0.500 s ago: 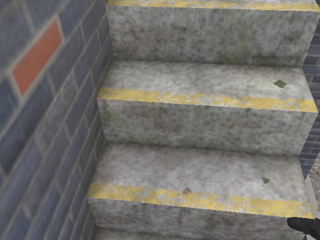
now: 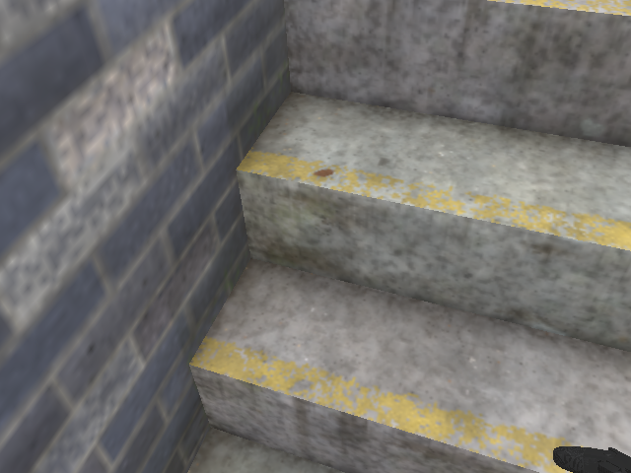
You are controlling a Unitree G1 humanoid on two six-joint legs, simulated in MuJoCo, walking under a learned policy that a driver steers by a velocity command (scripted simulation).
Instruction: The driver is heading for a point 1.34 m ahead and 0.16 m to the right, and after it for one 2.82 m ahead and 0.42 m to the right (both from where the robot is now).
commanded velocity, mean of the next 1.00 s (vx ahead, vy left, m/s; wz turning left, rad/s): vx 0.28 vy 0.00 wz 0.00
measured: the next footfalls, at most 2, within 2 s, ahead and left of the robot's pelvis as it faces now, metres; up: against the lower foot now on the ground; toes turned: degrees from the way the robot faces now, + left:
left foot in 0.38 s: -0.21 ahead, +0.11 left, -0.21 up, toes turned +3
right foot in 0.74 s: -0.19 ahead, -0.02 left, -0.21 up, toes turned -6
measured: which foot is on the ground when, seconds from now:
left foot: up 0.00-0.36, down 0.38-0.76, up 0.78-1.00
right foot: down 0.00-0.32, up 0.34-0.72, down 0.74-1.00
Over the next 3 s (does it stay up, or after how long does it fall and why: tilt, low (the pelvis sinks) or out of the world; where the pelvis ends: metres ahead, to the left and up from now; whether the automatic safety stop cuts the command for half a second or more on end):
stays up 0.47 -0.10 0.43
